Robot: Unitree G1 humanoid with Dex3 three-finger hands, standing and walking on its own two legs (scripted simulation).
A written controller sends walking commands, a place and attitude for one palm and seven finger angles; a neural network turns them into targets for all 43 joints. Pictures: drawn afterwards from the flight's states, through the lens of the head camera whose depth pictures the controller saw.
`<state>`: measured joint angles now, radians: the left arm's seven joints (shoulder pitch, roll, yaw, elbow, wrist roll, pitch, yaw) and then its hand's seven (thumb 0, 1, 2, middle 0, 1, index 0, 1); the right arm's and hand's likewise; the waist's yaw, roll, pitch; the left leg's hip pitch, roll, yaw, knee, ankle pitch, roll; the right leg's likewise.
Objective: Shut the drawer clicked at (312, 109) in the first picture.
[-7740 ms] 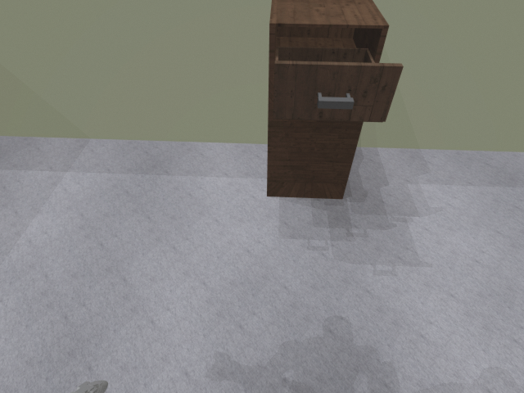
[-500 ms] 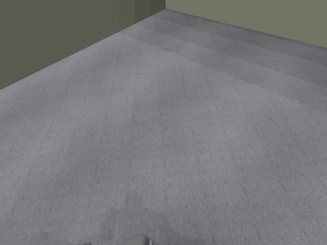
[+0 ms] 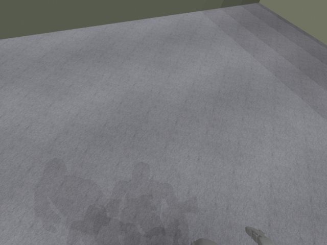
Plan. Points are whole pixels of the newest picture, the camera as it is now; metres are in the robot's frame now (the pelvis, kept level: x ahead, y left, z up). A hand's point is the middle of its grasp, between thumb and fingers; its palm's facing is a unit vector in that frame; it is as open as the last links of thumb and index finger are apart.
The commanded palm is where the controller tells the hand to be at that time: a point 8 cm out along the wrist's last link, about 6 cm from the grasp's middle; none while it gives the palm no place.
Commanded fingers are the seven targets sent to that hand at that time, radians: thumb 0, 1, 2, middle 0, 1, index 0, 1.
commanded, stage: turn to face it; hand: left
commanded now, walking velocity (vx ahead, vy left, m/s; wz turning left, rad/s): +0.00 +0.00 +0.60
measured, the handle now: out of the picture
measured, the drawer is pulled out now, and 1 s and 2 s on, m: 0.30 0.30 0.30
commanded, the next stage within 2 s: none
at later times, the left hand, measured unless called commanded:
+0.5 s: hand out of the picture +0.05 +0.15 -0.13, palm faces +0.29 -0.91 -0.28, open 7.3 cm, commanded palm none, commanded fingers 0.00 0.90 0.90 -0.20 -0.30 -0.20 -0.30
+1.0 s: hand out of the picture -0.08 +0.22 -0.16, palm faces +0.61 -0.76 -0.23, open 7.4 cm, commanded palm none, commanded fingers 0.00 0.90 0.90 -0.20 -0.30 -0.20 -0.30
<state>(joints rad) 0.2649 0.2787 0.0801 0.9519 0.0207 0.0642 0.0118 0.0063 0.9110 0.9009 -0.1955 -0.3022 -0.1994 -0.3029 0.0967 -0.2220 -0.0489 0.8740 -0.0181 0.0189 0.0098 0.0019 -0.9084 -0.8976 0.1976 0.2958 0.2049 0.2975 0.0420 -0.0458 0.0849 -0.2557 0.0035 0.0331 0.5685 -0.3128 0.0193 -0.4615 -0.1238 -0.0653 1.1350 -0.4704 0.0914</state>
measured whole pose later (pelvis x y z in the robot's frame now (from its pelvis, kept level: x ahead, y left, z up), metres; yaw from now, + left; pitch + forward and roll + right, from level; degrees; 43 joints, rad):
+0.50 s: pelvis +0.01 -0.06 +0.01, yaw +18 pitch -1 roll +2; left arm 0.20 0.17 0.02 0.85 0.02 0.01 0.02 0.00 0.91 0.90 -0.20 -0.30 -0.20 -0.30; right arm 0.25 -0.27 -0.10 0.95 -0.03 0.08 0.03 0.01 -0.91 -0.90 0.20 0.30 0.20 0.30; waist -0.04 0.05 0.06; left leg -0.51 0.03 -0.01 1.20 -0.35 -0.08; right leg -0.22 -0.10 -0.19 0.51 -0.27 -0.02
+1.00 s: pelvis -0.01 +0.00 +0.01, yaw +35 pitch +0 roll -2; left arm 0.20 0.27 0.08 0.92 0.02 0.06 0.01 0.01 0.91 0.90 -0.19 -0.30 -0.20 -0.30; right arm 0.18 -0.20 -0.04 0.90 -0.02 0.01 0.00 0.00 -0.91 -0.90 0.20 0.30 0.21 0.30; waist 0.01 -0.03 0.06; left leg -0.22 -0.03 0.00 0.48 -0.25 0.07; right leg -0.51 -0.10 -0.03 1.17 -0.36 0.11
